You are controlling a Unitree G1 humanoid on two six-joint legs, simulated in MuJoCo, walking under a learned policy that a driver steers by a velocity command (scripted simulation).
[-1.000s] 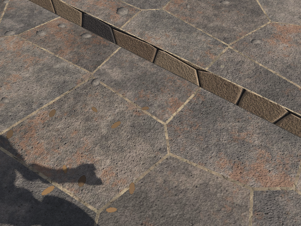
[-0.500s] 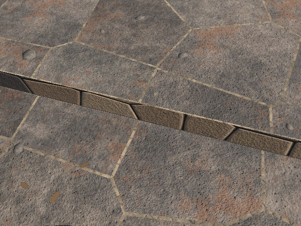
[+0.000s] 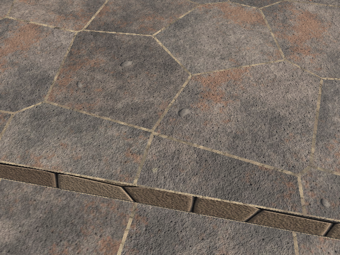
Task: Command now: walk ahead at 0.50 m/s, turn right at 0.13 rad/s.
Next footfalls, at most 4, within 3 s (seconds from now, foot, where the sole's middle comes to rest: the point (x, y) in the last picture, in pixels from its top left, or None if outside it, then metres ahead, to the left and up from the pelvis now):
0.46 right None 0.39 -0.09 -0.76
0.92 left None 0.26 0.10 -0.76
1.36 right None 0.36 -0.11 -0.76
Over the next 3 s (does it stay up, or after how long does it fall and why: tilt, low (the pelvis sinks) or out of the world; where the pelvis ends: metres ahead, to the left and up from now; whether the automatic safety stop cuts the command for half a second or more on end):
stays up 0.46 0.10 0.01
